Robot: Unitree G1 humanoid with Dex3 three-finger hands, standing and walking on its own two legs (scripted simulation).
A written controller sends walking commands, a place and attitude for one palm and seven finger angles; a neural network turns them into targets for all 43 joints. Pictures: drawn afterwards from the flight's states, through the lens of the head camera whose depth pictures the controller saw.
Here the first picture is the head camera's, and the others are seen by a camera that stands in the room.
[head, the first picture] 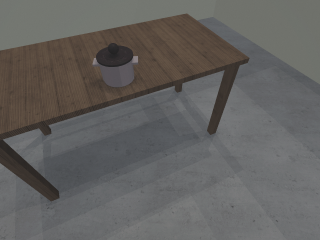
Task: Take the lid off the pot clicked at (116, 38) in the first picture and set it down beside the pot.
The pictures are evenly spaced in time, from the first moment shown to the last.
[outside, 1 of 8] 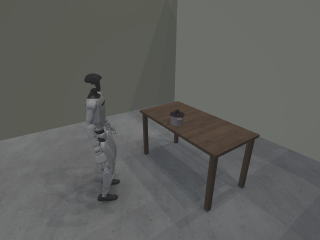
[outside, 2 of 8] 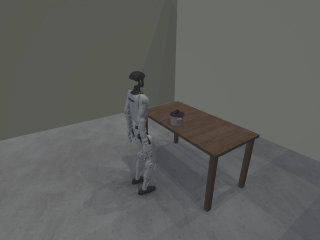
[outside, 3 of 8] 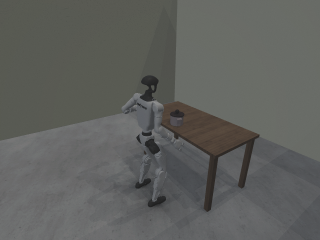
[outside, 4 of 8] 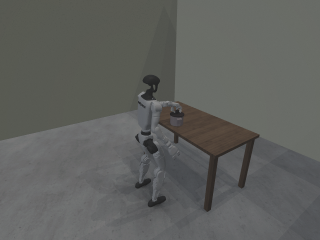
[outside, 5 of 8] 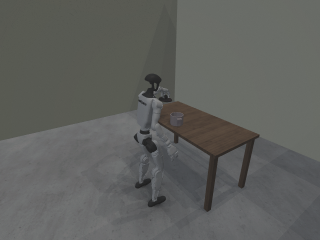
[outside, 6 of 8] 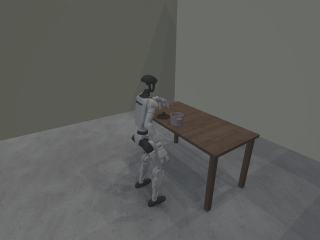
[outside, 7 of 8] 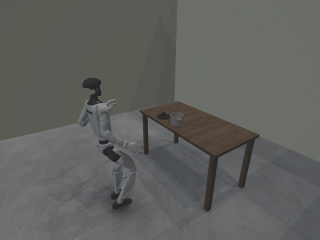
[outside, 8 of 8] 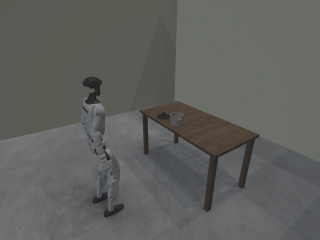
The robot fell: no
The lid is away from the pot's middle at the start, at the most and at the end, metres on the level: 0.00 0.24 0.24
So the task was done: yes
